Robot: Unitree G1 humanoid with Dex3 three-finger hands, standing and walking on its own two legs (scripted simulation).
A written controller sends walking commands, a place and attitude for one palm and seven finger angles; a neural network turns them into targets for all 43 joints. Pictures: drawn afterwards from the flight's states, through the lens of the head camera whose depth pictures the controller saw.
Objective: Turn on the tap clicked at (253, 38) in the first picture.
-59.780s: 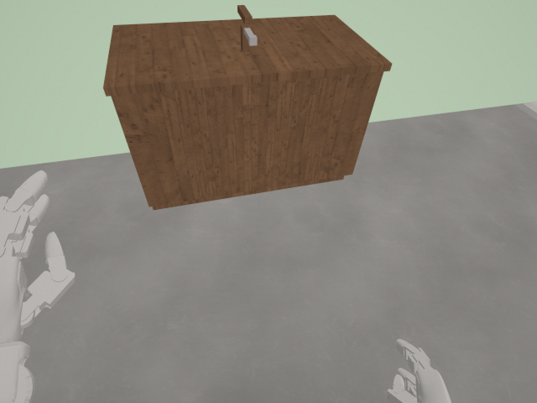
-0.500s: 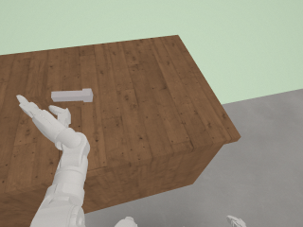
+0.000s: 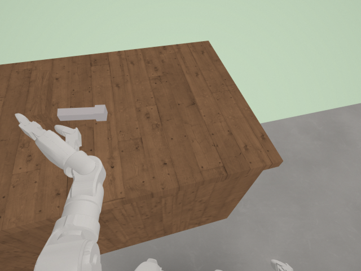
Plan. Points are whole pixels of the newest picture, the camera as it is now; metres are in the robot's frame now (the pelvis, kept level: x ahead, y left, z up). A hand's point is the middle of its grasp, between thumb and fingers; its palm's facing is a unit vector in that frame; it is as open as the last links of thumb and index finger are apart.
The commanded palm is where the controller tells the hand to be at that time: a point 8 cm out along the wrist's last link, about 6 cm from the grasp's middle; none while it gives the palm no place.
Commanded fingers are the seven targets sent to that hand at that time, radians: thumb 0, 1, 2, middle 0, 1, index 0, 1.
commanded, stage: push the lever round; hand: left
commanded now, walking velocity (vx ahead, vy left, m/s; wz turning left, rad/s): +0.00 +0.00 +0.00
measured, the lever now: (100, 112) +0.45 +0.24 +0.06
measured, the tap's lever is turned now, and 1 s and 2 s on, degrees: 80 80 80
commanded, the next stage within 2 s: none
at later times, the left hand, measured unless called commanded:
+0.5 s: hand (76, 131) +0.39 +0.27 +0.06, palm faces +0.88 -0.48 -0.02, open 8.4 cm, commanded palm +0.36 +0.23 +0.05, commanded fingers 0.00 0.90 0.90 -0.15 -0.15 -0.15 -0.15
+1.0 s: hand (77, 130) +0.39 +0.27 +0.06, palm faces +0.89 -0.46 -0.02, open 8.4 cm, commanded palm +0.37 +0.23 +0.05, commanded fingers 0.00 0.90 0.90 -0.15 -0.15 -0.15 -0.15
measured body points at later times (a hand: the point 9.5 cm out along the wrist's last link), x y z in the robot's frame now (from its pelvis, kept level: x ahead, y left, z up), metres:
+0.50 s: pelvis +0.00 +0.00 +0.00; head +0.06 +0.01 +0.45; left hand +0.34 +0.29 +0.06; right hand +0.12 -0.25 -0.13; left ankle +0.02 +0.13 -0.69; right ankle +0.00 -0.10 -0.69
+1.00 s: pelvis +0.00 +0.00 +0.00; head +0.06 +0.01 +0.44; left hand +0.34 +0.29 +0.06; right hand +0.12 -0.24 -0.13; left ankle +0.02 +0.13 -0.69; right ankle +0.00 -0.10 -0.69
